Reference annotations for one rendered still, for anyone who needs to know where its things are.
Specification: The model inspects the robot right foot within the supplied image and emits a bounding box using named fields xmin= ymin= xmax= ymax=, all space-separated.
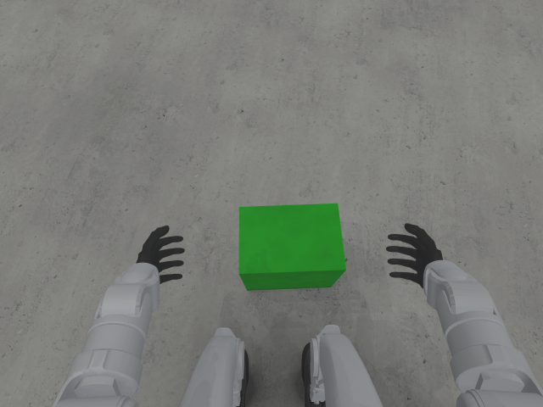
xmin=302 ymin=343 xmax=326 ymax=407

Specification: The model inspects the left robot hand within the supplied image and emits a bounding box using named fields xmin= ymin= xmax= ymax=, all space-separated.
xmin=137 ymin=226 xmax=185 ymax=284

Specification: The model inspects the robot right upper arm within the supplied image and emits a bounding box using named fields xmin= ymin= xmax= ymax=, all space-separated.
xmin=456 ymin=389 xmax=543 ymax=407

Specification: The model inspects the robot left forearm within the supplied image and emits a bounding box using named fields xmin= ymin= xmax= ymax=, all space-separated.
xmin=52 ymin=263 xmax=160 ymax=407

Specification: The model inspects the right robot hand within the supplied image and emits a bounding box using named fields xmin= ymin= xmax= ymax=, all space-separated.
xmin=386 ymin=223 xmax=443 ymax=288

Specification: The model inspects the right robot thigh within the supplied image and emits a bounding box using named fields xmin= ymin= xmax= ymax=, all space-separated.
xmin=310 ymin=333 xmax=383 ymax=407

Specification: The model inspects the carton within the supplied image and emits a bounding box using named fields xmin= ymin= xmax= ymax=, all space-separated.
xmin=239 ymin=203 xmax=346 ymax=291

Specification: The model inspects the robot right forearm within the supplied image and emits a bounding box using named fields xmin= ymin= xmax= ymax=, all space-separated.
xmin=423 ymin=260 xmax=543 ymax=397

